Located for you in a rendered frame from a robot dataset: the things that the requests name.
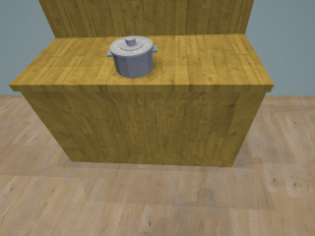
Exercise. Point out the knob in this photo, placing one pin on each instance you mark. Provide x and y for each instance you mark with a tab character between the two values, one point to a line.
130	40

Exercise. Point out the pot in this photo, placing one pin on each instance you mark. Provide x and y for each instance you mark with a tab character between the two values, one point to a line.
134	67

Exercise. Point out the table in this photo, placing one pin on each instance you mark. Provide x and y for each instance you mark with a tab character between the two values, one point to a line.
194	108

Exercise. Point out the lid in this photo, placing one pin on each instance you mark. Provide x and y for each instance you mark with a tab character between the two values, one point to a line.
142	46

